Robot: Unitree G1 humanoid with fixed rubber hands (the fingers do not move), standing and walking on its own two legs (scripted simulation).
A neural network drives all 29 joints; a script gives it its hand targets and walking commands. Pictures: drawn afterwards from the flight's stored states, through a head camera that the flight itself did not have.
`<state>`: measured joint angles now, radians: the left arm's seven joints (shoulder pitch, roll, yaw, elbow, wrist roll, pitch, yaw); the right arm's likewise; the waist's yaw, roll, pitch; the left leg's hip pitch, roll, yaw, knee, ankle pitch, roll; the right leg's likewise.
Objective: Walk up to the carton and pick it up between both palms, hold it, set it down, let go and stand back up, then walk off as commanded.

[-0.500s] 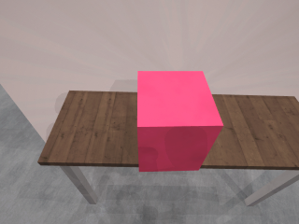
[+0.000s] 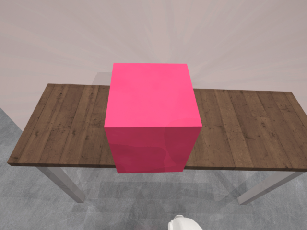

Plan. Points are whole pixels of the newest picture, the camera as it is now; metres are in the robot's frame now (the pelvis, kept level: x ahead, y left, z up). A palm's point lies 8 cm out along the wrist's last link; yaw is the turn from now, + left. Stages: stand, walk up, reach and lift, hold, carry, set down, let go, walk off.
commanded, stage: walk up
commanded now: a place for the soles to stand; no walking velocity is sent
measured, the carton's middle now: (150, 121) +0.41 +0.03 +0.03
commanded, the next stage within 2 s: none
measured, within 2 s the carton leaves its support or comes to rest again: neither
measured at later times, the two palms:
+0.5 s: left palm out of the picture +0.12 +0.28 -0.05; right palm out of the picture +0.04 -0.34 -0.12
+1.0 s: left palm out of the picture +0.12 +0.29 -0.10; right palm out of the picture +0.06 -0.31 -0.09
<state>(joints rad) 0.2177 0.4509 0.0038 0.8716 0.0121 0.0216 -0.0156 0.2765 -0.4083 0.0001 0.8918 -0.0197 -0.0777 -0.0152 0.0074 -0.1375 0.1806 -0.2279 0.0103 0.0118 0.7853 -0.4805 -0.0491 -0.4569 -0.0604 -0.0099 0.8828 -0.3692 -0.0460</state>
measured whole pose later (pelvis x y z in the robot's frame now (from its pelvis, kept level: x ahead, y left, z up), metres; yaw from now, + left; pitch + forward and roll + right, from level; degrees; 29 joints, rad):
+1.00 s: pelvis +0.02 +0.00 +0.02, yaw -3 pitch -7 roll +0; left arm 0.14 0.36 0.00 0.94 0.01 -0.03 -0.01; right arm 0.21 -0.38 0.00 0.98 -0.01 -0.02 -0.02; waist 0.01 -0.02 0.18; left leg -0.25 0.00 0.01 0.74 -0.38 0.01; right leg -0.30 0.05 -0.02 0.70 -0.29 -0.07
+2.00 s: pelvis -0.04 +0.03 +0.01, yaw -2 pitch -5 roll -1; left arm 0.17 0.40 0.00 0.96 0.01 0.01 0.00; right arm 0.19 -0.37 0.00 0.88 -0.03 0.01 -0.01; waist 0.01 -0.01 0.19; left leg -0.40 -0.03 0.01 0.79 -0.31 0.05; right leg -0.22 0.02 -0.02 0.76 -0.49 -0.05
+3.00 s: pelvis -0.05 +0.01 +0.01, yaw -2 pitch -1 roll +0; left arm 0.00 0.27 0.03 0.47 0.03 0.38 0.02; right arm 0.02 -0.28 -0.05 0.94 -0.04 -0.24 0.06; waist 0.01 -0.03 0.16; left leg -0.48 0.00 0.00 0.80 -0.30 -0.01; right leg -0.36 0.02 -0.02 0.84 -0.47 -0.03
